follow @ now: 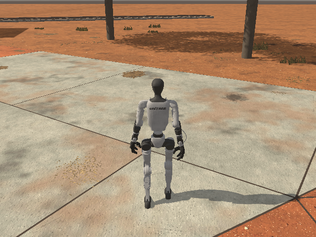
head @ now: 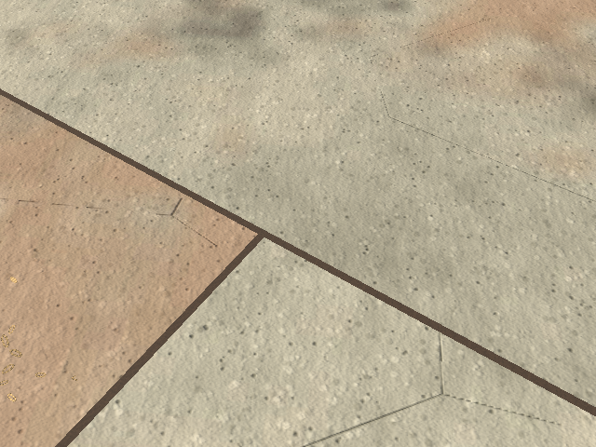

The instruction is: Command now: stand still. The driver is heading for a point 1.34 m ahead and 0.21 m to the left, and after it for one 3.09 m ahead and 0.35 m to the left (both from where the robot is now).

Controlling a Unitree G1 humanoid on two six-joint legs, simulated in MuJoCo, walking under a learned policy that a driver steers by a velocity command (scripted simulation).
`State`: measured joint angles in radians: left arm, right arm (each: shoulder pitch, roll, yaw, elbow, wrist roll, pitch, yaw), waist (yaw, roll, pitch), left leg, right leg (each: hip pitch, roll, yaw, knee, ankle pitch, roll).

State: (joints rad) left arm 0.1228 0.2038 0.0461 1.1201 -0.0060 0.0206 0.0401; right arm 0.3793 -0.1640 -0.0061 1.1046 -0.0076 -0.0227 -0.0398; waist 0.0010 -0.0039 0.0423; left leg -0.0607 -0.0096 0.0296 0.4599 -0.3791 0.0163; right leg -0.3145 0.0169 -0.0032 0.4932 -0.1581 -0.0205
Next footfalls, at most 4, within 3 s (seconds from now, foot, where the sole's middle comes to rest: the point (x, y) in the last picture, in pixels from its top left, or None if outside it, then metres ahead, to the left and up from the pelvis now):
0.94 left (262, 444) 0.51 0.11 -0.77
1.52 right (359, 319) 0.83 -0.13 -0.77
2.08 left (263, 233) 1.11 0.13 -0.77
2.56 right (290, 155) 1.45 0.06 -0.77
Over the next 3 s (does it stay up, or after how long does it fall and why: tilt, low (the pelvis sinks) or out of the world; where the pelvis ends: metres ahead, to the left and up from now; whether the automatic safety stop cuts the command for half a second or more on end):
stays up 1.31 0.11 0.00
